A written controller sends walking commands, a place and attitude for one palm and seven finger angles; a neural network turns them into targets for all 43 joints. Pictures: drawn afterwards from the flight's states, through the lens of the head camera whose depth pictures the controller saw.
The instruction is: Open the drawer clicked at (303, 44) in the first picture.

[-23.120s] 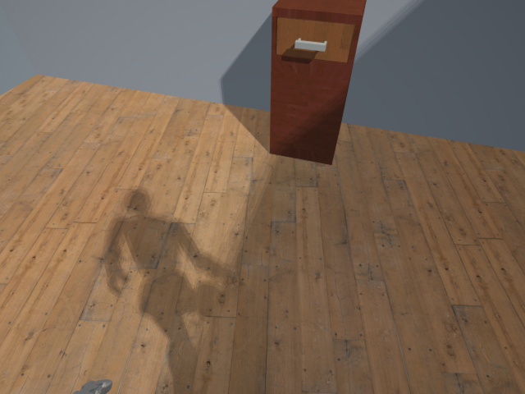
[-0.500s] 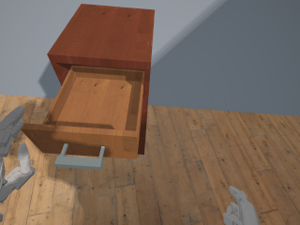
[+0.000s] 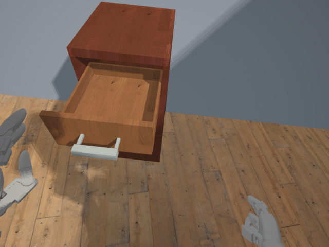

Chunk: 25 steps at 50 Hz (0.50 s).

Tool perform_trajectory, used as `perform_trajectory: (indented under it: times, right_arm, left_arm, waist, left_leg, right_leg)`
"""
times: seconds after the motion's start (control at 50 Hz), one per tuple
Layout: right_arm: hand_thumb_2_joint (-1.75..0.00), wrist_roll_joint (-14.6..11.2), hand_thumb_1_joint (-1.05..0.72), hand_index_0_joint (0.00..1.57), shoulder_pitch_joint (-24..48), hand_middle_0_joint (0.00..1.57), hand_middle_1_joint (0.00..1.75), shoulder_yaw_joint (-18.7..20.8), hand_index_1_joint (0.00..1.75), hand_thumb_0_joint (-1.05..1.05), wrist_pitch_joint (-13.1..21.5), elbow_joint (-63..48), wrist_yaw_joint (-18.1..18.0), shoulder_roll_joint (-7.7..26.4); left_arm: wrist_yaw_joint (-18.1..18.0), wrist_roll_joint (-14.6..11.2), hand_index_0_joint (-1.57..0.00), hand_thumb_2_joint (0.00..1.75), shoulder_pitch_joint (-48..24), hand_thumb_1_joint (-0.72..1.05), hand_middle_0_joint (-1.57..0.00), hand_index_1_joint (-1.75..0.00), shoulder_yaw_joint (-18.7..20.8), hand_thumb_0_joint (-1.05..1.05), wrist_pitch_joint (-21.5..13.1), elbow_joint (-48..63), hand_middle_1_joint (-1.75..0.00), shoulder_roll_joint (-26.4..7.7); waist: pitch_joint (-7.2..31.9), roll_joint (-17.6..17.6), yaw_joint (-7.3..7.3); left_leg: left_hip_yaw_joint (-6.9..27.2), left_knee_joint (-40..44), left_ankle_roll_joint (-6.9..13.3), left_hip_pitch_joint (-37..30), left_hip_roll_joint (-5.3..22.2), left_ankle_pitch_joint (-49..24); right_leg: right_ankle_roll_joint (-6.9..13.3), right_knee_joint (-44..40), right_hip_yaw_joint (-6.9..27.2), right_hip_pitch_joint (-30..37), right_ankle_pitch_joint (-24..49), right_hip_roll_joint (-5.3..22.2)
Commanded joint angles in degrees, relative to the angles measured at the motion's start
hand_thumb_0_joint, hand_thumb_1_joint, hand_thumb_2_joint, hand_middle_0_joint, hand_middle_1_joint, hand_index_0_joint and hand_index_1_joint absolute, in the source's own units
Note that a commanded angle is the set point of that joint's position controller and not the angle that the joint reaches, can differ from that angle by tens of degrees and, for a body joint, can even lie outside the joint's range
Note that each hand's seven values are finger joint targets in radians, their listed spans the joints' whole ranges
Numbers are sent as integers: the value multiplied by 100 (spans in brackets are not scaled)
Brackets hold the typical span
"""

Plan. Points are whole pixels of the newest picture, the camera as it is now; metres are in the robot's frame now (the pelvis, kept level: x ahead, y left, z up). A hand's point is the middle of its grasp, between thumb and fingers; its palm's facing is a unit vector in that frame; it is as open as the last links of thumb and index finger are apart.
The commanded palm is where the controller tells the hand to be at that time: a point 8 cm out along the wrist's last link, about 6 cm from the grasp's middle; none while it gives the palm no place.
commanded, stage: step back with the hand held close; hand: left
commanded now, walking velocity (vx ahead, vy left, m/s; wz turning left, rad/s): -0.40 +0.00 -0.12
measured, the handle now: (97, 145) +0.41 +0.23 -0.07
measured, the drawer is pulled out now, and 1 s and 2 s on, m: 0.30 0.30 0.30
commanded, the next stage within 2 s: stop stepping back and stand still in 0.32 s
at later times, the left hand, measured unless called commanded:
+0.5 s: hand out of the picture +0.08 +0.25 +0.16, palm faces +0.32 -0.84 -0.43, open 7.4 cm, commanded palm +0.02 +0.29 +0.18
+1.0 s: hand out of the picture +0.03 +0.23 +0.16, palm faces +0.30 -0.84 -0.46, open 7.4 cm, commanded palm -0.02 +0.28 +0.18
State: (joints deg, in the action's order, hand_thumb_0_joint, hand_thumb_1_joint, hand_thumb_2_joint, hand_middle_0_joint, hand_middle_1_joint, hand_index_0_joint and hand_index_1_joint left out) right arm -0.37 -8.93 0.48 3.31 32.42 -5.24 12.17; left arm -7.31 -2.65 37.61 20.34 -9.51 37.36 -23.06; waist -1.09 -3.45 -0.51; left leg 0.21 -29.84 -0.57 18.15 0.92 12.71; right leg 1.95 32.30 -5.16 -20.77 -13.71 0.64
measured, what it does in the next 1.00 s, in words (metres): walks backwards: left foot, then right foot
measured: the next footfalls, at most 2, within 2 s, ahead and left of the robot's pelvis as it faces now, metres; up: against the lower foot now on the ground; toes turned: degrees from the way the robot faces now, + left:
left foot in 0.36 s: -0.05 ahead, +0.13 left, +0.00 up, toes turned +2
right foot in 0.62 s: -0.11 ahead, -0.12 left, +0.00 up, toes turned -6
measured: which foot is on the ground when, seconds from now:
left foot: down 0.00-0.14, up 0.16-0.34, down 0.36-0.64, up 0.66-0.84, down 0.86-1.00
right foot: down 0.00-0.36, up 0.38-0.60, down 0.62-1.00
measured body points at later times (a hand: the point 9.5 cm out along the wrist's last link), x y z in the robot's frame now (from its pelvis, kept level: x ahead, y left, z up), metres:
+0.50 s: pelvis -0.12 +0.01 +0.00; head -0.09 +0.04 +0.45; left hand +0.06 +0.29 +0.19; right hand +0.04 -0.21 -0.08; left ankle -0.09 +0.13 -0.73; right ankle -0.10 -0.10 -0.67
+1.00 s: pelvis -0.16 +0.00 +0.00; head -0.16 +0.02 +0.45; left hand +0.01 +0.28 +0.19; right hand -0.02 -0.26 -0.07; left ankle -0.16 +0.10 -0.73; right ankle -0.15 -0.11 -0.73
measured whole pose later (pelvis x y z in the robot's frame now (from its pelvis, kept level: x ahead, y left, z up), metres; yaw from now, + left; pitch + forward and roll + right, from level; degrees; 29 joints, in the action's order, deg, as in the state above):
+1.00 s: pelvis -0.16 +0.00 +0.00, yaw -1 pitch +0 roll +0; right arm -0.5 -14.5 0.3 7.0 35.1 -4.7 12.5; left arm -8.5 -1.5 39.8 20.8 -11.5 35.0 -23.2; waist 0.8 -3.1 -1.5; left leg -2.5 -29.2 1.5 14.0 -0.6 15.7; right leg 0.2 29.8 -4.2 -15.4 -14.8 1.9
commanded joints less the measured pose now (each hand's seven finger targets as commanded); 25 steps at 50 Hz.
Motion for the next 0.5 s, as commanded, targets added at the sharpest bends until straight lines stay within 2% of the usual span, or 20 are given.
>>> perform_trajectory:
  times: [0.0,0.04,0.08,0.1,0.12,0.14,0.16,0.2,0.22,0.26,0.3,0.32,0.34,0.36,0.38,0.4,0.42,0.44,0.46,0.48]
  right_arm:
    - [-90,56,-90,20,566,20,30,249,30,0,514,-881,5,612]
    - [-90,33,-90,20,590,20,30,245,30,0,567,-852,49,669]
    - [-90,-21,-90,20,542,20,30,268,30,0,617,-821,63,701]
    - [-90,-31,-90,20,437,20,30,281,30,0,598,-820,96,652]
    - [-90,-34,-90,20,339,20,30,314,30,0,559,-756,138,647]
    - [-90,-52,-90,20,334,20,30,364,30,0,480,-668,182,600]
    - [-90,-30,-90,20,372,20,30,383,30,0,416,-615,216,621]
    - [-90,9,-90,20,501,20,30,217,30,0,318,-728,209,420]
    - [-90,27,-90,20,582,20,30,152,30,0,266,-784,178,353]
    - [-90,-1,-90,20,695,20,30,86,30,0,187,-877,101,379]
    - [-90,27,-90,20,409,20,30,92,30,0,172,-756,50,507]
    - [-90,56,-90,20,332,20,30,153,30,0,209,-779,48,646]
    - [-90,127,-90,20,313,20,30,237,30,0,317,-820,61,731]
    - [-90,156,-90,20,306,20,30,295,30,0,491,-763,38,546]
    - [-90,123,-90,20,210,20,30,320,30,0,611,-650,95,505]
    - [-90,123,-90,20,189,20,30,360,30,0,665,-656,122,502]
    - [-90,88,-90,20,120,20,30,387,30,0,723,-568,147,543]
    - [-90,36,-90,20,173,20,30,350,30,0,795,-554,178,512]
    - [-90,1,-90,20,196,20,30,337,30,0,858,-609,177,523]
    - [-90,-26,-90,20,199,20,30,281,30,0,891,-582,203,520]
  left_arm:
    - [-160,-11,-20,90,-41,90,-20,-30,874,0,-531,1503,-30,-921]
    - [-152,29,-20,90,-293,90,-20,-30,824,0,-555,1453,-30,-815]
    - [-150,38,-20,90,-433,90,-20,-30,767,0,-538,1298,-30,-788]
    - [-149,30,-20,90,-397,90,-20,-30,776,0,-525,1048,-30,-792]
    - [-160,35,-20,90,-485,90,-20,-30,780,0,-508,967,-30,-842]
    - [-207,41,-20,90,-506,90,-20,-30,828,0,-465,861,-30,-917]
    - [-207,16,-20,90,-495,90,-20,-30,732,0,-436,752,-30,-818]
    - [-140,57,-20,90,-361,90,-20,-30,697,0,-428,614,-30,-700]
    - [-143,68,-20,90,-229,90,-20,-30,742,0,-426,522,-30,-688]
    - [-147,65,-20,90,-254,90,-20,-30,691,0,-425,675,-30,-705]
    - [-160,56,-20,90,-195,90,-20,-30,633,0,-517,889,-30,-683]
    - [-164,49,-20,90,-353,90,-20,-30,588,0,-631,1137,-30,-697]
    - [-231,140,-20,90,-514,90,-20,-30,701,0,-741,1414,-30,-771]
    - [-287,148,-20,90,-556,90,-20,-30,760,0,-740,1416,-30,-874]
    - [-259,38,-20,90,-433,90,-20,-30,869,0,-754,1495,-30,-864]
    - [-265,12,-20,90,-301,90,-20,-30,895,0,-702,1637,-30,-871]
    - [-249,-7,-20,90,-7,90,-20,-30,860,0,-611,1635,-30,-752]
    - [-238,-23,-20,90,16,90,-20,-30,728,0,-520,1689,-30,-627]
    - [-246,-13,-20,90,-83,90,-20,-30,674,0,-471,1919,-30,-599]
    - [-258,22,-20,90,-84,90,-20,-30,631,0,-434,1710,-30,-570]
  waist:
    - [874,1640,114]
    - [629,1432,126]
    - [683,669,73]
    - [690,39,40]
    - [636,-539,50]
    - [748,-885,139]
    - [748,-846,127]
    - [898,-945,30]
    - [852,-925,41]
    - [537,-649,78]
    - [527,279,-63]
    - [435,1204,-85]
    - [550,2094,-44]
    - [599,1821,-93]
    - [830,1760,-106]
    - [834,1446,-112]
    - [962,1370,-36]
    - [857,1379,-4]
    - [922,1487,35]
    - [726,1539,22]
  left_leg:
    - [845,932,537,460,1346,-1523]
    - [608,818,495,1000,1278,-851]
    - [345,263,319,1100,837,-45]
    - [125,-267,181,1023,390,874]
    - [-109,-1288,50,629,-55,1479]
    - [-128,-2685,11,375,-190,1567]
    - [33,-3543,-25,422,-177,1599]
    - [-51,-3257,-51,302,-34,1267]
    - [-180,-2532,-38,175,-30,1299]
    - [-257,-826,17,53,-63,1543]
    - [-308,1192,94,-18,19,1055]
    - [572,1724,386,524,771,1151]
    - [1733,1758,870,928,1865,579]
    - [1889,1716,1133,780,2339,-534]
    - [1493,1660,1152,769,2280,-356]
    - [1243,1177,1095,208,2073,-1688]
    - [842,827,992,-594,1833,-2403]
    - [618,746,885,-905,1622,-2501]
    - [360,713,733,-1172,1437,-2359]
    - [464,790,663,-984,1397,-2001]
  right_leg:
    - [-194,454,558,760,-393,180]
    - [-201,385,618,976,-171,180]
    - [-117,-222,1185,922,634,481]
    - [39,-940,1848,538,139,930]
    - [315,-1882,2556,-273,-1168,1525]
    - [584,-2485,2932,-678,-2105,2018]
    - [714,-2512,2783,-772,-2046,2050]
    - [569,-2004,1706,-538,-829,1661]
    - [419,-1870,1284,-414,-483,1384]
    - [248,-1703,1070,-340,-526,1075]
    - [-20,-1134,998,47,-815,711]
    - [-155,-100,891,259,-743,326]
    - [-287,1393,492,34,-1142,-204]
    - [-323,2716,585,-469,-1453,-369]
    - [-254,3709,911,-514,-1469,-291]
    - [-256,3766,955,-934,-1497,-296]
    - [-320,3519,837,-1236,-1381,-276]
    - [-373,3021,659,-1280,-1290,-212]
    - [-393,2426,461,-1123,-1223,-171]
    - [-397,1641,284,-817,-1284,-126]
